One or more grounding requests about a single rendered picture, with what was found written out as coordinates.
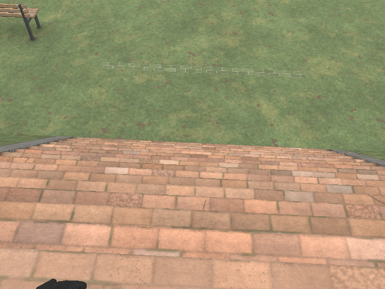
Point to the stairs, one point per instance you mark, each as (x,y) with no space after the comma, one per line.
(199,200)

